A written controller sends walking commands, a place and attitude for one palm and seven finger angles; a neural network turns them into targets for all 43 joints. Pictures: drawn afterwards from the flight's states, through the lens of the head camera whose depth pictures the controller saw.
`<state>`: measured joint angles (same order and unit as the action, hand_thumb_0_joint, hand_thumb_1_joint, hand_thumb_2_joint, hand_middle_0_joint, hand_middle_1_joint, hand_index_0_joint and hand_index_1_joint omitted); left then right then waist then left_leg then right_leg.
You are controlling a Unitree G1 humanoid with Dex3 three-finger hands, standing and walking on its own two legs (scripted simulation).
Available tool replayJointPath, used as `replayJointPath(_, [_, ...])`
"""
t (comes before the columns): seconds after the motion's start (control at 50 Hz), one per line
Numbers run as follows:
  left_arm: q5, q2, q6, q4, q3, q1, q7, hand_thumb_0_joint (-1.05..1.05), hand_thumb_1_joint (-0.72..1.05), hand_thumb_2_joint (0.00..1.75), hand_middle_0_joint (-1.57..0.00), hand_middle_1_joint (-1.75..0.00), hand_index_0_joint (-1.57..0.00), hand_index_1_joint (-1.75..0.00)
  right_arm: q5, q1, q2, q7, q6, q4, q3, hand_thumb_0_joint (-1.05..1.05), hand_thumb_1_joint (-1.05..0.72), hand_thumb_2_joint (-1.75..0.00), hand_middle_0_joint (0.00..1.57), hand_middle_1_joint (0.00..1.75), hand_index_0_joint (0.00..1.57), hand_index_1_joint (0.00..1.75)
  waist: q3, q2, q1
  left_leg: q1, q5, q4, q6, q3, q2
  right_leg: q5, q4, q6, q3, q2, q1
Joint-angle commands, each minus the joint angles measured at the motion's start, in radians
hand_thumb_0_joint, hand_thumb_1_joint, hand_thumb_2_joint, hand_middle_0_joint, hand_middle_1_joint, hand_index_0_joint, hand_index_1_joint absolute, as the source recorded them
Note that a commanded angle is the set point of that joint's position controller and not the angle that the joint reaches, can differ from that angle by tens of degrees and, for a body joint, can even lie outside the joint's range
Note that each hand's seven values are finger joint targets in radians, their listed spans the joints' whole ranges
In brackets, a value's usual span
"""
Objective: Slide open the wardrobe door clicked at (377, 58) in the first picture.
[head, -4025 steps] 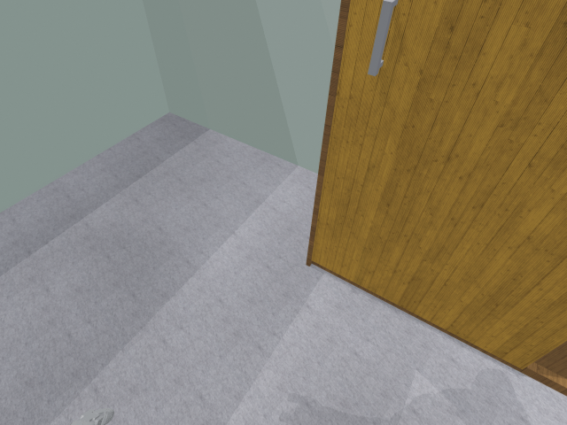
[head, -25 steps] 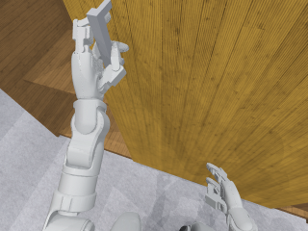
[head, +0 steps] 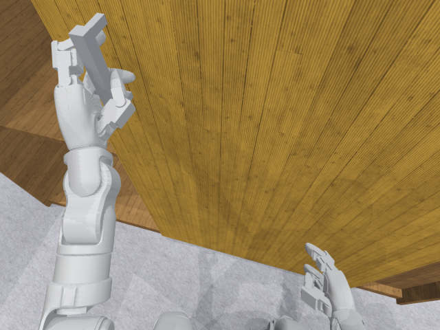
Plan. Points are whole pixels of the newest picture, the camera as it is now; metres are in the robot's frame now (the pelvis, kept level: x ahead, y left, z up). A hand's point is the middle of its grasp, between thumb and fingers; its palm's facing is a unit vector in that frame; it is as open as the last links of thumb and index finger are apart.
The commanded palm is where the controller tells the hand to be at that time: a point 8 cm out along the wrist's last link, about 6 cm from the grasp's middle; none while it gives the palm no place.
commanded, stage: step sideways, sliding the door along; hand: left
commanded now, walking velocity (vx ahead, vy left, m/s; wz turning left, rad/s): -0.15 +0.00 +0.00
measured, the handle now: (109, 73) +0.38 +0.27 +0.21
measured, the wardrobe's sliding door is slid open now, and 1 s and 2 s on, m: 0.59 0.59 0.59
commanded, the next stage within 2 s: none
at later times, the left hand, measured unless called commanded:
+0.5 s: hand (121, 103) +0.33 +0.23 +0.20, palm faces +0.31 -0.94 +0.11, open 7.0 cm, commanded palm +0.31 +0.16 +0.18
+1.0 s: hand (116, 108) +0.33 +0.23 +0.20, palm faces +0.15 -0.99 +0.07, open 7.1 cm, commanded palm +0.31 +0.21 +0.17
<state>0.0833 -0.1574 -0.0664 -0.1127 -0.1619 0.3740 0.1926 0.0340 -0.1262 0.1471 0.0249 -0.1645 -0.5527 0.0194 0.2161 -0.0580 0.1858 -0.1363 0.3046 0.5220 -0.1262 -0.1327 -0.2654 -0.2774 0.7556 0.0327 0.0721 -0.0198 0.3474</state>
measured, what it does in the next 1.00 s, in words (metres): steps to the left: right foot, then left foot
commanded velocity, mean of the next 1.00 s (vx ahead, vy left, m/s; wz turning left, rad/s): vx -0.18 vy -0.03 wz -0.04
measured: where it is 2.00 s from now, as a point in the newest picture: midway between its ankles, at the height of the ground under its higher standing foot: outside the picture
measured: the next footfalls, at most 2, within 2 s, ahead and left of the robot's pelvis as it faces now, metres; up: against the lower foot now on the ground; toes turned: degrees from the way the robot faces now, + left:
right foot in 0.04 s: +0.07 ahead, -0.15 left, +0.00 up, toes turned -5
left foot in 0.24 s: +0.01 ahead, +0.11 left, +0.00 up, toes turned +9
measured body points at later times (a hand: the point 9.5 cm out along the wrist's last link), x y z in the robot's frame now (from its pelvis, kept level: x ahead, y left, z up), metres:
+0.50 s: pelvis +0.00 +0.04 +0.01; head +0.06 +0.09 +0.45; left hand +0.31 +0.28 +0.20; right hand +0.22 -0.12 -0.07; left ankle -0.02 +0.10 -0.74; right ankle -0.04 -0.14 -0.63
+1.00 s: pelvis +0.03 +0.11 +0.00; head +0.08 +0.12 +0.44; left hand +0.31 +0.29 +0.20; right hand +0.26 -0.04 -0.09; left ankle -0.02 +0.11 -0.72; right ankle +0.07 -0.01 -0.70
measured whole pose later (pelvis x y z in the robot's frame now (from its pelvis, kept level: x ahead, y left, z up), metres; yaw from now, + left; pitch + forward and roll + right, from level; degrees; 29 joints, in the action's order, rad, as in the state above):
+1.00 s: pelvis +0.03 +0.11 +0.00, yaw +5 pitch -1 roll -3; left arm 0.04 -0.01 -0.02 -0.29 0.14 0.20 0.14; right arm 0.00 -0.14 0.17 0.06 -0.10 -0.54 0.05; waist 0.13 -0.05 0.15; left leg -0.19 0.34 0.63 0.00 -0.16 0.05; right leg -0.30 0.81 -0.04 0.10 -0.01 0.41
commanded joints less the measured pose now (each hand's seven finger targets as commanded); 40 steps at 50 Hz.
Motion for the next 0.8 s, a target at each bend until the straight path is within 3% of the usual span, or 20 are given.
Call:
replayJointPath(0.0, [-0.057, 0.013, -0.132, -0.387, 0.358, 0.415, -0.128, 0.00, 0.90, 0.90, -0.45, -1.40, -0.45, -1.40, 0.012, 0.070, 0.136, -0.026, -0.063, 0.120, -0.049, 0.00, -0.90, -0.90, 0.20, 0.30, 0.20, 0.30, -0.537, -0.147, -0.183, 0.255, -0.694, 0.236, 0.130, -0.047, 0.022, 0.584, -0.317, 0.011, 0.041, -0.009, -0.169])
replayJointPath(0.02, [-0.069, -0.023, -0.135, -0.374, 0.343, 0.412, -0.124, 0.00, 0.90, 0.90, -0.45, -1.40, -0.45, -1.40, 0.010, 0.081, 0.109, -0.037, -0.061, 0.119, -0.040, 0.00, -0.90, -0.90, 0.20, 0.30, 0.20, 0.30, -0.549, 0.059, -0.187, 0.081, -0.324, 0.349, 0.097, -0.035, 0.100, 0.980, -0.298, -0.025, -0.085, -0.142, -0.282])
replayJointPath(0.04, [-0.077, -0.065, -0.125, -0.367, 0.316, 0.380, -0.113, 0.00, 0.90, 0.90, -0.45, -1.40, -0.45, -1.40, -0.004, 0.099, 0.093, -0.055, -0.056, 0.111, -0.031, 0.00, -0.90, -0.90, 0.20, 0.30, 0.20, 0.30, -0.541, 0.199, -0.176, -0.147, 0.216, 0.447, 0.071, 0.013, 0.206, 1.342, -0.253, -0.097, -0.275, -0.306, -0.368])
replayJointPath(0.06, [-0.071, -0.076, -0.112, -0.367, 0.294, 0.324, -0.102, 0.00, 0.90, 0.90, -0.45, -1.40, -0.45, -1.40, -0.007, 0.075, 0.100, -0.066, -0.048, 0.088, -0.038, 0.00, -0.90, -0.90, 0.20, 0.30, 0.20, 0.30, -0.535, 0.292, -0.147, -0.235, 0.385, 0.554, 0.076, 0.112, 0.247, 1.440, -0.248, -0.135, -0.338, -0.370, -0.380])
replayJointPath(0.08, [-0.051, -0.066, -0.107, -0.396, 0.296, 0.325, -0.089, 0.00, 0.90, 0.90, -0.45, -1.40, -0.45, -1.40, 0.002, 0.056, 0.131, -0.072, -0.032, 0.063, -0.057, 0.00, -0.90, -0.90, 0.20, 0.30, 0.20, 0.30, -0.564, 0.311, -0.156, -0.251, 0.392, 0.583, 0.085, 0.163, 0.234, 1.377, -0.231, -0.158, -0.359, -0.387, -0.400])
replayJointPath(0.1, [-0.051, -0.033, -0.118, -0.452, 0.318, 0.351, -0.083, 0.00, 0.90, 0.90, -0.45, -1.40, -0.45, -1.40, 0.010, 0.072, 0.108, -0.074, -0.032, 0.080, -0.041, 0.00, -0.90, -0.90, 0.20, 0.30, 0.20, 0.30, -0.575, 0.325, -0.160, -0.309, 0.387, 0.551, 0.100, 0.203, 0.225, 1.345, -0.183, -0.171, -0.322, -0.385, -0.480])
replayJointPath(0.14, [-0.049, 0.030, -0.134, -0.489, 0.356, 0.376, -0.071, 0.00, 0.90, 0.90, -0.45, -1.40, -0.45, -1.40, 0.009, 0.103, 0.104, -0.080, -0.032, 0.068, -0.027, 0.00, -0.90, -0.90, 0.20, 0.30, 0.20, 0.30, -0.573, 0.305, -0.195, -0.260, 0.292, 0.284, 0.106, 0.159, 0.232, 1.279, -0.126, -0.162, -0.222, -0.313, -0.469])
replayJointPath(0.16, [-0.051, 0.060, -0.142, -0.492, 0.383, 0.381, -0.073, 0.00, 0.90, 0.90, -0.45, -1.40, -0.45, -1.40, 0.006, 0.112, 0.110, -0.079, -0.021, 0.063, -0.030, 0.00, -0.90, -0.90, 0.20, 0.30, 0.20, 0.30, -0.572, 0.303, -0.207, -0.165, 0.134, 0.106, 0.095, 0.127, 0.233, 1.138, -0.085, -0.133, -0.136, -0.249, -0.409])
replayJointPath(0.18, [-0.045, 0.062, -0.153, -0.510, 0.404, 0.400, -0.074, 0.00, 0.90, 0.90, -0.45, -1.40, -0.45, -1.40, 0.004, 0.136, 0.120, -0.081, -0.010, 0.062, -0.042, 0.00, -0.90, -0.90, 0.20, 0.30, 0.20, 0.30, -0.577, 0.182, -0.218, 0.013, -0.174, -0.069, 0.091, 0.072, 0.206, 0.934, -0.007, -0.086, -0.068, -0.185, -0.311])
replayJointPath(0.2, [-0.031, 0.119, -0.160, -0.533, 0.464, 0.415, -0.091, 0.00, 0.90, 0.90, -0.45, -1.40, -0.45, -1.40, 0.005, 0.137, 0.154, -0.068, -0.004, 0.102, -0.060, 0.00, -0.90, -0.90, 0.20, 0.30, 0.20, 0.30, -0.588, -0.019, -0.219, 0.242, -0.773, -0.083, 0.149, 0.242, 0.027, 0.457, 0.111, -0.013, -0.021, -0.091, -0.054])
replayJointPath(0.22, [-0.029, 0.152, -0.171, -0.557, 0.512, 0.441, -0.107, 0.00, 0.90, 0.90, -0.45, -1.40, -0.45, -1.40, 0.009, 0.142, 0.178, -0.044, -0.009, 0.136, -0.066, 0.00, -0.90, -0.90, 0.20, 0.30, 0.20, 0.30, -0.652, -0.223, -0.185, 0.365, -1.253, -0.044, 0.257, 0.412, -0.175, -0.238, 0.245, -0.008, -0.052, -0.050, 0.139])
replayJointPath(0.24, [-0.047, 0.180, -0.174, -0.466, 0.521, 0.422, -0.115, 0.00, 0.90, 0.90, -0.45, -1.40, -0.45, -1.40, 0.015, 0.113, 0.174, -0.023, -0.015, 0.126, -0.077, 0.00, -0.90, -0.90, 0.20, 0.30, 0.20, 0.30, -0.676, -0.124, -0.188, 0.352, -1.213, -0.010, 0.300, 0.343, -0.184, -0.353, 0.367, -0.032, -0.117, -0.042, 0.138])
replayJointPath(0.26, [-0.055, 0.172, -0.165, -0.453, 0.516, 0.471, -0.128, 0.00, 0.90, 0.90, -0.45, -1.40, -0.45, -1.40, 0.022, 0.103, 0.203, -0.013, -0.020, 0.121, -0.094, 0.00, -0.90, -0.90, 0.20, 0.30, 0.20, 0.30, -0.639, -0.036, -0.192, 0.298, -1.031, -0.013, 0.276, 0.251, -0.153, -0.299, 0.434, -0.038, -0.122, -0.018, 0.158])
replayJointPath(0.28, [-0.044, 0.198, -0.168, -0.564, 0.546, 0.540, -0.134, 0.00, 0.90, 0.90, -0.45, -1.40, -0.45, -1.40, 0.021, 0.108, 0.173, -0.013, -0.033, 0.130, -0.079, 0.00, -0.90, -0.90, 0.20, 0.30, 0.20, 0.30, -0.642, -0.133, -0.203, 0.328, -1.060, -0.020, 0.265, 0.244, -0.130, -0.310, 0.444, -0.026, -0.113, -0.018, 0.197])
replayJointPath(0.36, [-0.056, 0.249, -0.120, -0.472, 0.594, 0.455, -0.142, 0.00, 0.90, 0.90, -0.45, -1.40, -0.45, -1.40, 0.011, 0.071, 0.164, 0.003, -0.047, 0.120, -0.060, 0.00, -0.90, -0.90, 0.20, 0.30, 0.20, 0.30, -0.558, -0.160, -0.203, 0.347, -1.069, -0.032, 0.188, 0.115, -0.031, -0.179, 0.457, -0.020, -0.044, -0.005, 0.242])
replayJointPath(0.38, [-0.064, 0.244, -0.114, -0.477, 0.594, 0.467, -0.146, 0.00, 0.90, 0.90, -0.45, -1.40, -0.45, -1.40, 0.006, 0.068, 0.168, 0.002, -0.050, 0.128, -0.063, 0.00, -0.90, -0.90, 0.20, 0.30, 0.20, 0.30, -0.555, -0.133, -0.200, 0.348, -1.047, -0.037, 0.178, 0.110, -0.025, -0.168, 0.443, -0.016, -0.039, -0.002, 0.235])
replayJointPath(0.46, [-0.067, 0.270, -0.098, -0.494, 0.640, 0.449, -0.156, 0.00, 0.90, 0.90, -0.45, -1.40, -0.45, -1.40, -0.003, 0.039, 0.152, 0.005, -0.051, 0.136, -0.039, 0.00, -0.90, -0.90, 0.20, 0.30, 0.20, 0.30, -0.576, -0.199, -0.199, 0.428, -1.100, -0.045, 0.152, 0.101, 0.000, -0.161, 0.373, -0.014, -0.016, 0.014, 0.259])
replayJointPath(0.62, [-0.073, 0.315, -0.081, -0.525, 0.715, 0.418, -0.155, 0.00, 0.90, 0.90, -0.45, -1.40, -0.45, -1.40, -0.012, 0.026, 0.129, 0.015, -0.040, 0.164, -0.004, 0.00, -0.90, -0.90, 0.20, 0.30, 0.20, 0.30, -0.609, -0.128, -0.206, 0.528, -1.142, -0.009, 0.156, 0.118, -0.009, -0.119, 0.206, -0.017, -0.019, 0.014, 0.281])
replayJointPath(0.7, [-0.074, 0.352, -0.073, -0.537, 0.763, 0.404, -0.160, 0.00, 0.90, 0.90, -0.45, -1.40, -0.45, -1.40, -0.012, 0.036, 0.125, 0.025, -0.034, 0.181, 0.005, 0.00, -0.90, -0.90, 0.20, 0.30, 0.20, 0.30, -0.597, -0.076, -0.207, 0.494, -1.137, 0.020, 0.154, 0.143, -0.015, -0.083, 0.148, -0.021, -0.030, 0.005, 0.276])
replayJointPath(0.78, [-0.072, 0.390, -0.072, -0.557, 0.806, 0.388, -0.166, 0.00, 0.90, 0.90, -0.45, -1.40, -0.45, -1.40, -0.014, 0.044, 0.131, 0.032, -0.028, 0.196, 0.005, 0.00, -0.90, -0.90, 0.20, 0.30, 0.20, 0.30, -0.596, -0.057, -0.199, 0.441, -1.136, 0.039, 0.104, 0.151, -0.006, -0.062, 0.159, -0.032, -0.039, -0.001, 0.268])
